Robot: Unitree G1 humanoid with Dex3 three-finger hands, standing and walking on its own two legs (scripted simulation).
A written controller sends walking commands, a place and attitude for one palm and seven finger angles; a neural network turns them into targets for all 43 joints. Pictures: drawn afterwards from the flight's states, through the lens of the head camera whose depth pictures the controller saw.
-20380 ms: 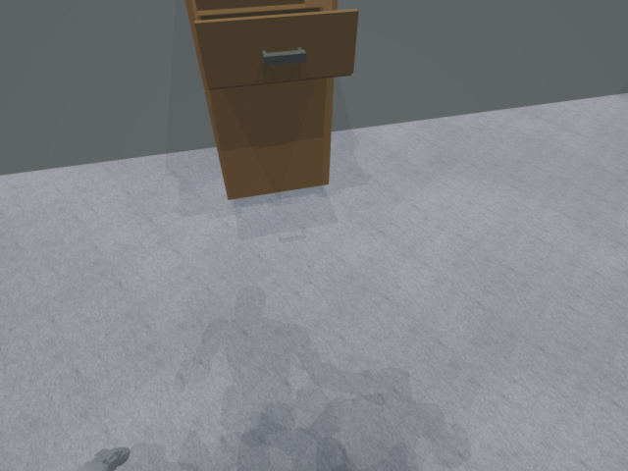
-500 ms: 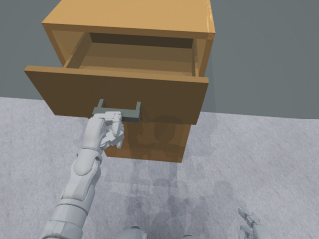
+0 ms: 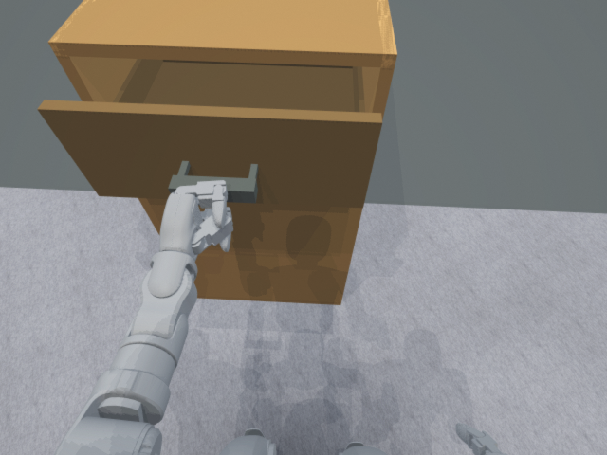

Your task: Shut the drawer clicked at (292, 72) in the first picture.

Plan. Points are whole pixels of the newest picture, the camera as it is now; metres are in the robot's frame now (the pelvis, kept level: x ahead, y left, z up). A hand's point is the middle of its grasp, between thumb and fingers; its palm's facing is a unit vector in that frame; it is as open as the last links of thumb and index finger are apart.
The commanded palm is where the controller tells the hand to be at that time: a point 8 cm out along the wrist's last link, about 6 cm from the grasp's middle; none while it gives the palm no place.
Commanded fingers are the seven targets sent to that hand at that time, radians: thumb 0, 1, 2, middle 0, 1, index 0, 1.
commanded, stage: push the drawer shut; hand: left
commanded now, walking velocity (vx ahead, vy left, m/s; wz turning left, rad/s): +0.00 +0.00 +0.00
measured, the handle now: (217, 178) +0.48 +0.12 +0.06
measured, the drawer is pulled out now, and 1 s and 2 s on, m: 0.12 0.00 0.00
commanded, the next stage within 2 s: pull the fist back off the drawer in 1.14 s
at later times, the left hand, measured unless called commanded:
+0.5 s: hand (234, 186) +0.47 +0.10 +0.07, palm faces -0.07 -1.00 -0.05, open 3.0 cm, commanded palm +0.46 +0.15 +0.07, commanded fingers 0.00 0.90 0.90 -1.40 -1.60 -1.40 -1.60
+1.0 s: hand (236, 159) +0.52 +0.10 +0.06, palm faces -0.07 -1.00 -0.03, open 2.7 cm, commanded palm +0.52 +0.14 +0.07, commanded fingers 0.00 0.90 0.90 -1.40 -1.60 -1.40 -1.60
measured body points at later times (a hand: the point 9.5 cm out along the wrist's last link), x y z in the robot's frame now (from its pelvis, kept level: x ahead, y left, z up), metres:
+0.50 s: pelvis -0.01 -0.01 -0.01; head +0.08 +0.00 +0.43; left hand +0.47 +0.15 +0.07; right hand +0.03 -0.27 -0.13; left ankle +0.03 +0.09 -0.69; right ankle -0.02 -0.09 -0.69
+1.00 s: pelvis -0.01 +0.01 -0.02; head +0.12 +0.03 +0.41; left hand +0.52 +0.15 +0.07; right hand -0.02 -0.24 -0.14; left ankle +0.03 +0.09 -0.69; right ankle -0.02 -0.09 -0.69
